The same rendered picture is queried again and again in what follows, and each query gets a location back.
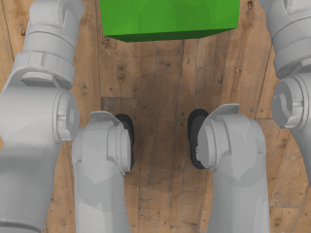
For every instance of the robot right forearm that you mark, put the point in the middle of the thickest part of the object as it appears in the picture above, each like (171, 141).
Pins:
(289, 25)

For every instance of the right robot thigh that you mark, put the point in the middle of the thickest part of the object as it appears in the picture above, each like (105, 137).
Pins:
(240, 193)

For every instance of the robot left upper arm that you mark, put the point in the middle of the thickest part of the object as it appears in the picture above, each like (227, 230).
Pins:
(35, 121)

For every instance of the robot right foot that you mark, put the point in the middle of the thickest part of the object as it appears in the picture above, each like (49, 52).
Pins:
(195, 121)

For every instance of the carton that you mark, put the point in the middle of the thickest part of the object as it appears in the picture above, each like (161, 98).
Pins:
(163, 20)

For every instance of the robot right upper arm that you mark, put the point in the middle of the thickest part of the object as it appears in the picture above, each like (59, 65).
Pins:
(291, 109)

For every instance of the robot left forearm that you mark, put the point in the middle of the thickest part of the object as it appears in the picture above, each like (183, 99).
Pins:
(49, 47)

